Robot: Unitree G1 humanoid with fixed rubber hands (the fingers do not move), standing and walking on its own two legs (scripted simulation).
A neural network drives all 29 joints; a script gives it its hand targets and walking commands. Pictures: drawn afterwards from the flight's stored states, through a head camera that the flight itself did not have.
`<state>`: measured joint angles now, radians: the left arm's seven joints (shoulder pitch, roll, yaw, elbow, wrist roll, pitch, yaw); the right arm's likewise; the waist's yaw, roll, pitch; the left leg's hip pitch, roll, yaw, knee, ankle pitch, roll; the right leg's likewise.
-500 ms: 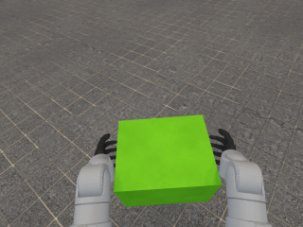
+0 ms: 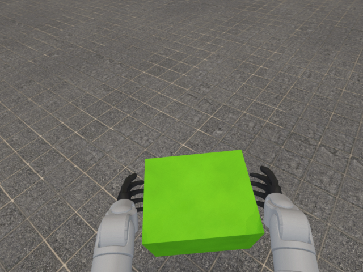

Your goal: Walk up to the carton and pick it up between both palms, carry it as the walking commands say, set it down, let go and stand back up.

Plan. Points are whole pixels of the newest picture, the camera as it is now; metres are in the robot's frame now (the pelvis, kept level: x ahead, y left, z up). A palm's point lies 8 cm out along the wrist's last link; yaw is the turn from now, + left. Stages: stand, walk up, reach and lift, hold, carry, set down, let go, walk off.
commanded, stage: carry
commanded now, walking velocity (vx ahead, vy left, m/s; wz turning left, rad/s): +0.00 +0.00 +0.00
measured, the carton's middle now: (197, 204) +0.30 -0.01 -0.05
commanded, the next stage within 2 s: none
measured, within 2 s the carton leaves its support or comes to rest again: neither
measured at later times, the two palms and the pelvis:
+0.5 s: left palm (121, 196) +0.28 +0.17 +0.02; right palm (263, 191) +0.29 -0.15 +0.02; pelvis +0.03 +0.02 +0.00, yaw +0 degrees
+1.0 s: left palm (116, 197) +0.28 +0.18 +0.01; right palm (256, 193) +0.29 -0.14 +0.01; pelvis +0.03 +0.03 +0.00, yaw +0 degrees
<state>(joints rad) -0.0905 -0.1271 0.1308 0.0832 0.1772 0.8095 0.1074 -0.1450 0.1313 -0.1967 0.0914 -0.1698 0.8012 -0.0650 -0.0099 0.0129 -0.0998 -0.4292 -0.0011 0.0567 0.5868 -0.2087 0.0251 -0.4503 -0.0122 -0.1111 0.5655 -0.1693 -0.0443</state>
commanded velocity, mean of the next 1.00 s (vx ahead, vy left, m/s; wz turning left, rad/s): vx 0.00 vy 0.00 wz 0.00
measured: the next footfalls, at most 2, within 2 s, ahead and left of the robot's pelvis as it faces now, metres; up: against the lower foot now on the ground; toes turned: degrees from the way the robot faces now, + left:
none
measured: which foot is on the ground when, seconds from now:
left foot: down 0.00-1.00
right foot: down 0.00-1.00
